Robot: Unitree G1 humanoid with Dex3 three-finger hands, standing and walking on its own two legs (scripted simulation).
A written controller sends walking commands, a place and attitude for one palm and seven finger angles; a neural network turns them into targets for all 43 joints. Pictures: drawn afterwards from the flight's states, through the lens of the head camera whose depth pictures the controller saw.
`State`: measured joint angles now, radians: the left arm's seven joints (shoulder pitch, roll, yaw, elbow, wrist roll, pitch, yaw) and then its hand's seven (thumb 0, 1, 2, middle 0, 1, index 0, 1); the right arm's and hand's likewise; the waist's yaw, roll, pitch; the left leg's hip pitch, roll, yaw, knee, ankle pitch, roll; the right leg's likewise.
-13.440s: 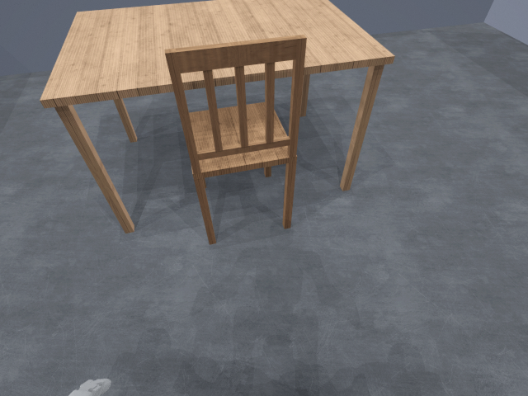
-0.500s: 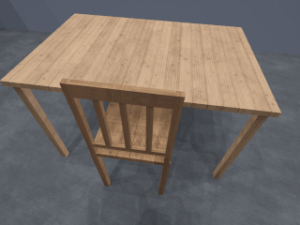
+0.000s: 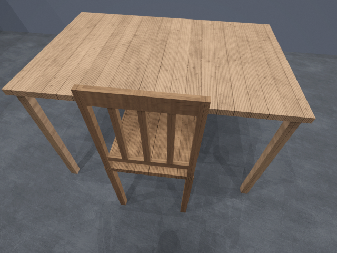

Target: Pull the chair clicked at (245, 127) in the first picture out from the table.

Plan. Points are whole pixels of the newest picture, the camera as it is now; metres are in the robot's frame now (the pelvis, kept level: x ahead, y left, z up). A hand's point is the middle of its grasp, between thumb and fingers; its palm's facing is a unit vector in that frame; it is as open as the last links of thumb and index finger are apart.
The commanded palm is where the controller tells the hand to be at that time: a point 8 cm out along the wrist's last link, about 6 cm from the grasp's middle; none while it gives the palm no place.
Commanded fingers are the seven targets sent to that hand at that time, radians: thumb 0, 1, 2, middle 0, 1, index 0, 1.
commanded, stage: look again from close up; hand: left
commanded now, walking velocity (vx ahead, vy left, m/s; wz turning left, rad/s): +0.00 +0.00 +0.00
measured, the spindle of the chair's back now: (145, 137) +0.49 +0.12 -0.09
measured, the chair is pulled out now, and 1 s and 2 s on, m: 0.00 0.00 0.00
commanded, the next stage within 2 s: shuffle to correct the standing spot in 1.36 s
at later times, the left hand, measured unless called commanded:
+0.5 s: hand out of the picture +0.03 +0.18 -0.17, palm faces +0.04 -0.97 -0.22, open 7.4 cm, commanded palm none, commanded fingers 0.00 0.90 0.90 -0.20 -0.30 -0.20 -0.30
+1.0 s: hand out of the picture -0.04 +0.18 -0.18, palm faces +0.02 -0.98 -0.18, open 7.4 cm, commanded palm none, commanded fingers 0.00 0.90 0.90 -0.20 -0.30 -0.20 -0.30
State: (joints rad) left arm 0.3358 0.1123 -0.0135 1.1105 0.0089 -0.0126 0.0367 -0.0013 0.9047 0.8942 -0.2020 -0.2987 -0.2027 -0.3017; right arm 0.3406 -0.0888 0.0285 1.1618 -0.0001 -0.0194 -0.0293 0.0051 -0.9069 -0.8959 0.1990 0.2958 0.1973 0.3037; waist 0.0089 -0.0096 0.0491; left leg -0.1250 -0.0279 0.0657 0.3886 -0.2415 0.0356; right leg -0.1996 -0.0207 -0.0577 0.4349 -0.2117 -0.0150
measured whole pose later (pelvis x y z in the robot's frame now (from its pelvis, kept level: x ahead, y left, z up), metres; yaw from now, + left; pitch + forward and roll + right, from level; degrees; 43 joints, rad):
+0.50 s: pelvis -0.01 +0.00 -0.01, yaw +1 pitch -2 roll +0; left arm 0.28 0.17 -0.01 1.02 0.01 -0.02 0.04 0.00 0.91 0.89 -0.20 -0.30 -0.20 -0.30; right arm 0.21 -0.18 0.00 1.04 -0.01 -0.01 -0.02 0.01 -0.91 -0.90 0.20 0.30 0.20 0.30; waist 0.00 0.01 0.01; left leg -0.17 -0.02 0.05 0.49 -0.29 0.04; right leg -0.22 -0.02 -0.07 0.50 -0.24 -0.01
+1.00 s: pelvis -0.02 +0.02 +0.00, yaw +0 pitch -2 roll +0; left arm 0.33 0.13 -0.02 1.11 0.01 -0.01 0.04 0.00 0.90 0.89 -0.20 -0.30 -0.20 -0.30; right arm 0.29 -0.13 0.01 1.15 0.00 0.00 -0.02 0.01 -0.91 -0.90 0.20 0.30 0.20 0.30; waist 0.00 0.00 0.05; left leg -0.16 -0.05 0.08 0.42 -0.23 0.07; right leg -0.22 -0.04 -0.05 0.43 -0.18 0.01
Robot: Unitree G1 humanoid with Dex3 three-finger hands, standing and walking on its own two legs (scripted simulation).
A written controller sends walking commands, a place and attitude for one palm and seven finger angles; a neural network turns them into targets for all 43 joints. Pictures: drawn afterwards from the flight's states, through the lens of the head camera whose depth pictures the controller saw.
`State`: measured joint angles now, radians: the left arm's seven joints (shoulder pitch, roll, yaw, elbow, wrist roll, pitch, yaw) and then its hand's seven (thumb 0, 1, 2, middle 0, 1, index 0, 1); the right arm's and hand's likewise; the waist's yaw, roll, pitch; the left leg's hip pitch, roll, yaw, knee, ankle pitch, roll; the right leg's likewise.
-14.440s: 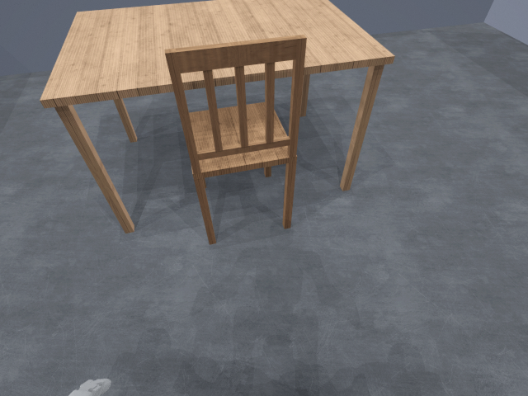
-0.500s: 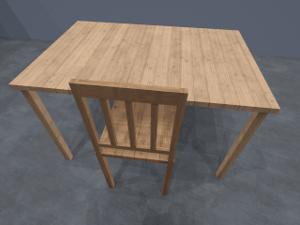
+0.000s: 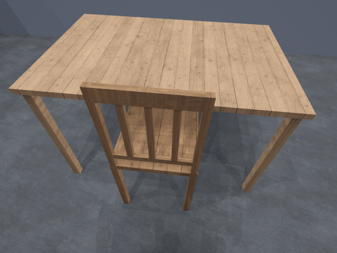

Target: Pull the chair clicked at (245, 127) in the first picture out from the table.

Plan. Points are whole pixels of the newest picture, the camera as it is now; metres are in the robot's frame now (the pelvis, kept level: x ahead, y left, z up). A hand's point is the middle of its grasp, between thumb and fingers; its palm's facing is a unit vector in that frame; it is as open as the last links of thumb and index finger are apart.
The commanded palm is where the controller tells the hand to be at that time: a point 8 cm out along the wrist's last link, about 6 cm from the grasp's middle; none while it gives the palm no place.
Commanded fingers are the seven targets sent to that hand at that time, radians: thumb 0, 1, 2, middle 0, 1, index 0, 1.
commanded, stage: look again from close up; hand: left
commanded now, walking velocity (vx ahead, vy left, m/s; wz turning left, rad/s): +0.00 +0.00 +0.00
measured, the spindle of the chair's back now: (150, 134) +0.51 +0.10 -0.09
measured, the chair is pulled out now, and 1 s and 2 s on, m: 0.00 0.00 0.00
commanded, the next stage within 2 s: shuffle to correct the standing spot in 0.36 s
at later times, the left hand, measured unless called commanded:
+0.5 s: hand out of the picture -0.01 +0.15 -0.18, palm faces +0.03 -0.99 -0.15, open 7.4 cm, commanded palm none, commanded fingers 0.00 0.90 0.90 -0.20 -0.30 -0.20 -0.30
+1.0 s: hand out of the picture +0.05 +0.11 -0.18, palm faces +0.06 -0.99 -0.16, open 7.4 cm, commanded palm none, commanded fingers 0.00 0.90 0.90 -0.20 -0.30 -0.20 -0.30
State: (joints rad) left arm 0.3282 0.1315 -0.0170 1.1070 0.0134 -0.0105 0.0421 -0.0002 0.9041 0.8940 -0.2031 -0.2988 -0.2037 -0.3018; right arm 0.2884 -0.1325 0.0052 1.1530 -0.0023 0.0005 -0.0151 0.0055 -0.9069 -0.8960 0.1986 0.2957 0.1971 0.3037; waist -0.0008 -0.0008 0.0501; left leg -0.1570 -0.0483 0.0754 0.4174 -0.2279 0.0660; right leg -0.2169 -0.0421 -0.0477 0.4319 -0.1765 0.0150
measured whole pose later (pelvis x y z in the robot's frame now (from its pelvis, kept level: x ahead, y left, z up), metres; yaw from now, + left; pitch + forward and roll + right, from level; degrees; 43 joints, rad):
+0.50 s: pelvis +0.01 +0.01 +0.00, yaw -1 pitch -2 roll +0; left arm 0.33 0.10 -0.01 1.12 0.01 -0.02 0.05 0.00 0.90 0.89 -0.20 -0.30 -0.20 -0.30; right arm 0.28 -0.12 0.00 1.16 0.00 -0.01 -0.02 0.01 -0.91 -0.90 0.20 0.30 0.20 0.30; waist 0.00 0.00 0.04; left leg -0.14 -0.06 0.09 0.40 -0.24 0.07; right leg -0.21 -0.05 -0.03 0.44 -0.19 0.02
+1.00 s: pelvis +0.08 -0.04 -0.01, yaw +0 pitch +0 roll -1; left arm 0.33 0.09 0.01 1.10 0.02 -0.04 0.05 0.00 0.90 0.89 -0.20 -0.30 -0.20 -0.30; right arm 0.28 -0.14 -0.02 1.16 0.00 0.00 -0.06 0.01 -0.91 -0.90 0.20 0.30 0.20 0.30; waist 0.00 0.03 0.07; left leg -0.25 0.03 0.04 0.67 -0.46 -0.01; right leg -0.17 0.03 -0.10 0.50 -0.33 -0.05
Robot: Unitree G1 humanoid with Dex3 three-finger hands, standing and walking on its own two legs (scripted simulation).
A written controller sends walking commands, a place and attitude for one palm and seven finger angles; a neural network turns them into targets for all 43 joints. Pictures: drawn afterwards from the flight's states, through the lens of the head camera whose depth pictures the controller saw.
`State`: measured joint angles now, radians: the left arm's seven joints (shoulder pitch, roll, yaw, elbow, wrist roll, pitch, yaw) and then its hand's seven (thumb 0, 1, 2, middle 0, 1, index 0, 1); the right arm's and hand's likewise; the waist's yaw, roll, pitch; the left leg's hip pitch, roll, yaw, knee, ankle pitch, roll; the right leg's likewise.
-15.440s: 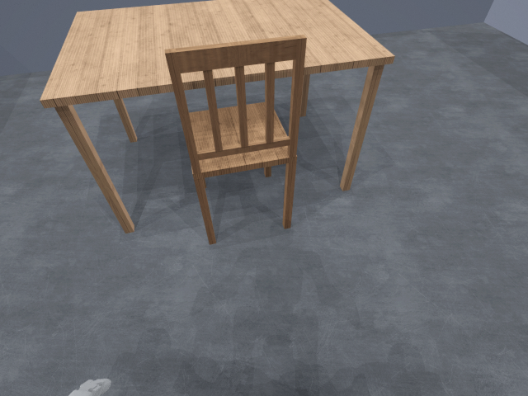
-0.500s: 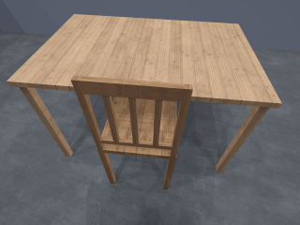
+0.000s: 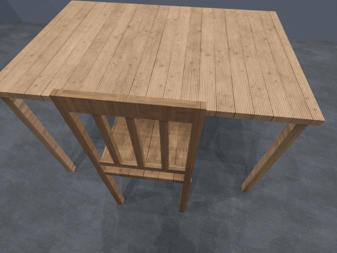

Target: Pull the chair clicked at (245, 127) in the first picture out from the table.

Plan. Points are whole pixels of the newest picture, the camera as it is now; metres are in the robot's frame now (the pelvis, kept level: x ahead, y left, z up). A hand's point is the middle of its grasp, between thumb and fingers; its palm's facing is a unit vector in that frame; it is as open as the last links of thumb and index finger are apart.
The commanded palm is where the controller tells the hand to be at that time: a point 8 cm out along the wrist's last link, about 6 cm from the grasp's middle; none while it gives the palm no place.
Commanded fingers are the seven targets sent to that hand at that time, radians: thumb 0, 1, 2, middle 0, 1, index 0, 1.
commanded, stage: come to a stop and stand still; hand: left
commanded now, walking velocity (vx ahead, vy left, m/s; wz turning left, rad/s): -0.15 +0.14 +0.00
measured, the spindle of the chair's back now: (136, 143) +0.44 +0.14 -0.08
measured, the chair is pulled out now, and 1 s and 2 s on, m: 0.00 0.00 0.00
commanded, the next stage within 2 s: look again from close up in 0.98 s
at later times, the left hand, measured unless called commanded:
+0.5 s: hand out of the picture +0.01 +0.20 -0.16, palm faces +0.00 -0.97 -0.22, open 7.4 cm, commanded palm none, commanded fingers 0.00 0.90 0.90 -0.20 -0.30 -0.20 -0.30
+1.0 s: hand out of the picture -0.06 +0.19 -0.17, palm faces +0.00 -0.99 -0.16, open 7.4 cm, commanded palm none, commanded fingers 0.00 0.90 0.90 -0.20 -0.30 -0.20 -0.30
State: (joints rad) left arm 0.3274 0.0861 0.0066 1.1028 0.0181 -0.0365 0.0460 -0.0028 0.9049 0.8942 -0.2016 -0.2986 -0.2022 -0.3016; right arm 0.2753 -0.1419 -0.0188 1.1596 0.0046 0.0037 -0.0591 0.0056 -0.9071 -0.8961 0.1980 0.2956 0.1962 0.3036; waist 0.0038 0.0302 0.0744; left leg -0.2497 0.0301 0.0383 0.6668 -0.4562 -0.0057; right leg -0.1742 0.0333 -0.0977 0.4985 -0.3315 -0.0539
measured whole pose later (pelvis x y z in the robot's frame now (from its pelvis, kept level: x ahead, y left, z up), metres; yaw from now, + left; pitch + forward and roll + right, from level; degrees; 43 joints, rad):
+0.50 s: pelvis -0.02 +0.02 +0.01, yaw -2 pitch -2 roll +0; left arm 0.26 0.18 0.00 1.04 0.01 0.00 0.05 0.00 0.91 0.89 -0.20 -0.30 -0.20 -0.30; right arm 0.18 -0.17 -0.01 1.09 0.00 0.01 -0.02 0.00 -0.93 -0.90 0.20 0.30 0.20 0.30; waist 0.01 0.00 0.04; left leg -0.17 -0.02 0.09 0.44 -0.23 0.04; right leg -0.14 -0.01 -0.05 0.44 -0.28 -0.01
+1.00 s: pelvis -0.03 +0.04 +0.01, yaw -2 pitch -1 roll +0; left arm 0.36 0.12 -0.02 1.12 0.01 -0.01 0.04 0.00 0.90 0.89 -0.20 -0.30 -0.20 -0.30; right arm 0.32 -0.11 0.01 1.17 0.00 0.00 -0.02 0.00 -0.91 -0.90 0.20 0.30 0.20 0.30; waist 0.00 -0.01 0.04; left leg -0.18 -0.04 0.10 0.39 -0.20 0.07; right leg -0.15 -0.03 -0.04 0.41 -0.24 0.01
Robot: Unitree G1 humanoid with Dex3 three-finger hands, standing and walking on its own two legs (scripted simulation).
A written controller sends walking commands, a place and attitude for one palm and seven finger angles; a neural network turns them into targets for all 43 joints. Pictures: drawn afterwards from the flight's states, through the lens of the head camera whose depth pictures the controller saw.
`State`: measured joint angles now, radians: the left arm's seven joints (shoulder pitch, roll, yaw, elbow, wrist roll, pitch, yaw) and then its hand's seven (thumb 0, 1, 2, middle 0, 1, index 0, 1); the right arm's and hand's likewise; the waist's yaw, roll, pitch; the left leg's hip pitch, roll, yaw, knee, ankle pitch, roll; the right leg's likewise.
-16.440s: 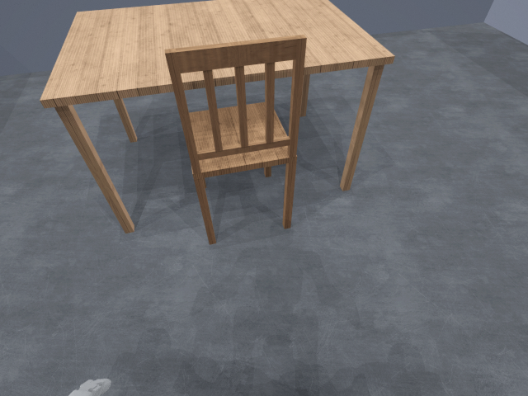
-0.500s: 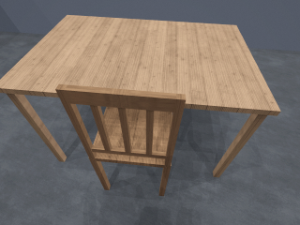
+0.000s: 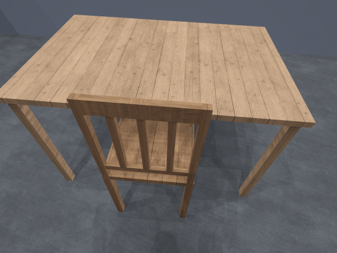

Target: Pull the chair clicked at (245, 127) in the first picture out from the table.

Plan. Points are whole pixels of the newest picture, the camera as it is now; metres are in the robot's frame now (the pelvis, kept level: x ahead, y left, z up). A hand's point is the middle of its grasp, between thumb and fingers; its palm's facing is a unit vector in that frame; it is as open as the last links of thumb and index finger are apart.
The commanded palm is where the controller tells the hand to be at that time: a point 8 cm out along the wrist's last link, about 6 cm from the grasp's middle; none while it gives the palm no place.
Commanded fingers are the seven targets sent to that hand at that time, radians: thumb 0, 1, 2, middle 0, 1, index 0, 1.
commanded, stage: look again from close up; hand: left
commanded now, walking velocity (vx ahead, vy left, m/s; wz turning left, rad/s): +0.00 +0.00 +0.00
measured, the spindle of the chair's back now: (144, 145) +0.46 +0.11 -0.10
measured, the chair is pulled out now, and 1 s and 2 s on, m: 0.00 0.00 0.00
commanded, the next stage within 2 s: shuffle to correct the standing spot in 1.04 s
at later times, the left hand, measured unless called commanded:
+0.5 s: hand out of the picture +0.01 +0.17 -0.18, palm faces +0.05 -0.98 -0.20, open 7.4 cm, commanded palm none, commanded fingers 0.00 0.90 0.90 -0.20 -0.30 -0.20 -0.30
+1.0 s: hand out of the picture +0.01 +0.15 -0.18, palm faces +0.06 -0.98 -0.17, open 7.4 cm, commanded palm none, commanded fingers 0.00 0.90 0.90 -0.20 -0.30 -0.20 -0.30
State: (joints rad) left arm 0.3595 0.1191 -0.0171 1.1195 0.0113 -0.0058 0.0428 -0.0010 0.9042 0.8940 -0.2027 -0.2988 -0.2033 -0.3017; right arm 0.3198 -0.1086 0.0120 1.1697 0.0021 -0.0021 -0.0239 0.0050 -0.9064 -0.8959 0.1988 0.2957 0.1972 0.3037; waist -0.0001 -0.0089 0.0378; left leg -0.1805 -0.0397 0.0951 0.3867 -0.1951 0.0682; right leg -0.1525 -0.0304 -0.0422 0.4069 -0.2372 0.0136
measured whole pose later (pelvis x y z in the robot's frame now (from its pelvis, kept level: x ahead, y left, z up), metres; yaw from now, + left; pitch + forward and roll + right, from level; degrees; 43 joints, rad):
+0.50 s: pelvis +0.01 +0.01 -0.01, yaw +2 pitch -1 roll +0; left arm 0.32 0.14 -0.02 1.07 0.01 -0.01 0.04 0.00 0.90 0.89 -0.20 -0.30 -0.20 -0.30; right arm 0.30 -0.18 0.02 1.07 -0.01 -0.03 -0.02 0.02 -0.93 -0.90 0.20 0.30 0.20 0.30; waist 0.00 0.02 0.01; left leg -0.21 -0.06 0.08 0.48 -0.26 0.08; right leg -0.17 -0.05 -0.06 0.50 -0.31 0.02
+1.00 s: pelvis +0.02 -0.01 +0.00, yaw +2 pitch -1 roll +0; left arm 0.32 0.14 -0.02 1.09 0.01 -0.01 0.04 0.00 0.90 0.89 -0.20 -0.30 -0.20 -0.30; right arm 0.27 -0.15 0.02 1.13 0.00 -0.02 -0.03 0.01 -0.92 -0.90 0.20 0.30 0.20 0.30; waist 0.01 -0.01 0.04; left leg -0.17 -0.04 0.06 0.44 -0.25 0.06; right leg -0.12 -0.04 -0.08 0.44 -0.30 0.01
